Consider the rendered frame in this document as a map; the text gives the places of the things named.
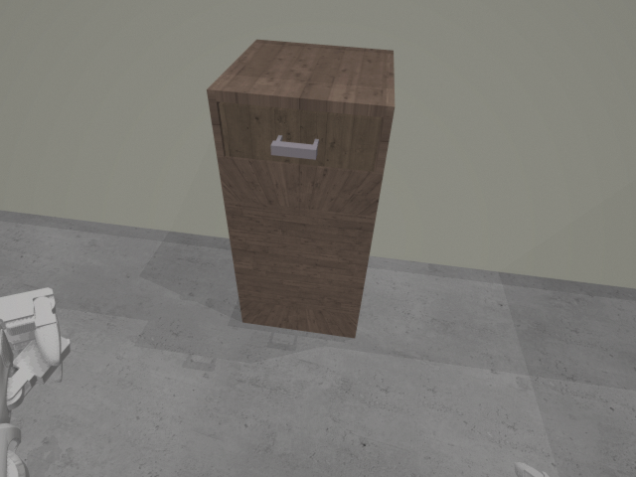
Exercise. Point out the left robot forearm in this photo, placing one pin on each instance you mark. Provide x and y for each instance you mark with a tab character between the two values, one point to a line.
10	464

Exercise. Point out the drawer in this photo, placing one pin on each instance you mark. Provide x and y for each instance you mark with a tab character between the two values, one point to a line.
346	141

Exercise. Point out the handle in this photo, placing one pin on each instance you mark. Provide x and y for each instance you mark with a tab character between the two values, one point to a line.
296	150

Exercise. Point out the cabinet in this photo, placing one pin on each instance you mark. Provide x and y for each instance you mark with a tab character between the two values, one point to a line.
301	234

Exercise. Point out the left robot hand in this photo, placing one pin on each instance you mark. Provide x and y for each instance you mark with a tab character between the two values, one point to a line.
29	325

